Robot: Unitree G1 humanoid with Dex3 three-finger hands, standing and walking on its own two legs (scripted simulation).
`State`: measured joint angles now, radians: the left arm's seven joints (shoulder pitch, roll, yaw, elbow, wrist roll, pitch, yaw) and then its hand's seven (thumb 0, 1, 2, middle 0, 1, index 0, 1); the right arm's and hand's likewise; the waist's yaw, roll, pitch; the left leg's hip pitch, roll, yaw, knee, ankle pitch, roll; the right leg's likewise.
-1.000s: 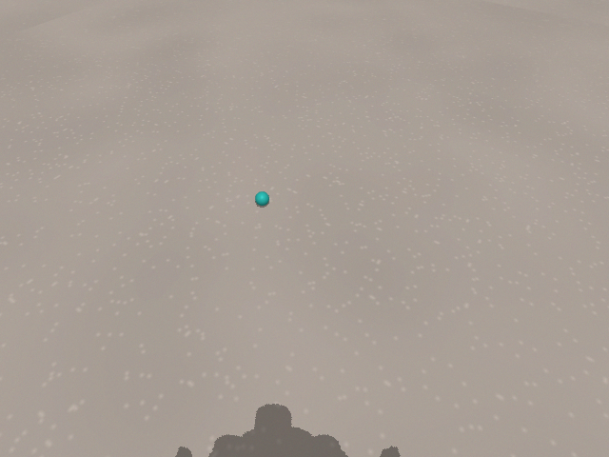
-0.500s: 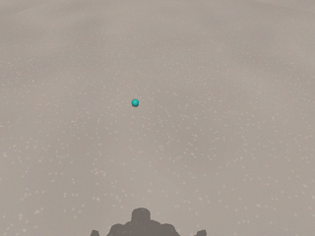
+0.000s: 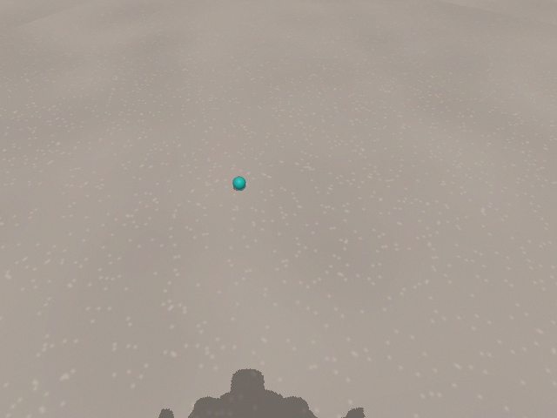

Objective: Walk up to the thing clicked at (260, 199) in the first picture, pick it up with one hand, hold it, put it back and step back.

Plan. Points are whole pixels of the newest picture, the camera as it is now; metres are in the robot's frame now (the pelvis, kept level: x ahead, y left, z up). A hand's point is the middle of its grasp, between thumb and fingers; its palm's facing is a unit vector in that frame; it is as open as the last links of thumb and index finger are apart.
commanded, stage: stand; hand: left
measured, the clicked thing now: (239, 182) +1.28 +0.19 -0.75
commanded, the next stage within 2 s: walk up in 0.12 s
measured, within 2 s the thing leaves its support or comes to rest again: neither
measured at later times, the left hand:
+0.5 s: hand out of the picture +0.14 +0.24 -0.14, palm faces -0.02 -0.91 -0.42, open 7.4 cm
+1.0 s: hand (155, 315) +0.34 +0.24 -0.17, palm faces -0.05 -0.94 -0.33, open 7.4 cm
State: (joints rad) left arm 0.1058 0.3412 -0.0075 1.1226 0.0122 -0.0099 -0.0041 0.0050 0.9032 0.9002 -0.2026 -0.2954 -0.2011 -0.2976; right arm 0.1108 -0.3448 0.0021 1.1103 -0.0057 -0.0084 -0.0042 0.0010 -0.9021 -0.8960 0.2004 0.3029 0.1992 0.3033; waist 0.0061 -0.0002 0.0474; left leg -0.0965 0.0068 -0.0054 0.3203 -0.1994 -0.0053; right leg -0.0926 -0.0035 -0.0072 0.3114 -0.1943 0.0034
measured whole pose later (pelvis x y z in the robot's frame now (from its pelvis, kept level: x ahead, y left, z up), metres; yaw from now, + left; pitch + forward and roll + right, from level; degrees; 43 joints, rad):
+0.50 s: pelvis +0.08 -0.05 -0.02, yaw -1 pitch -3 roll +0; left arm 0.25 0.42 0.08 0.96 0.04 -0.07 -0.06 0.00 0.90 0.90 -0.20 -0.30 -0.20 -0.30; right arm 0.29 -0.44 -0.09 1.01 -0.02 0.00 0.05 0.01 -0.90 -0.90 0.20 0.30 0.20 0.30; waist 0.01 0.05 0.06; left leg -0.29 0.01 -0.06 0.99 -0.46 0.04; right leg -0.24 -0.02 -0.08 0.56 -0.27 -0.03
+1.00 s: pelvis +0.29 -0.03 -0.02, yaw -1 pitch -3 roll +0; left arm 0.32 0.43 0.03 0.89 0.00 -0.05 -0.05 0.01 0.90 0.90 -0.20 -0.30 -0.20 -0.30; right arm 0.22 -0.37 -0.06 0.81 -0.01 -0.07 0.06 0.00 -0.90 -0.90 0.20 0.30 0.20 0.30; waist 0.01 -0.06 0.08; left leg -0.28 0.05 0.09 0.55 -0.22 0.02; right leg -0.40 -0.04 0.04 1.08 -0.40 -0.04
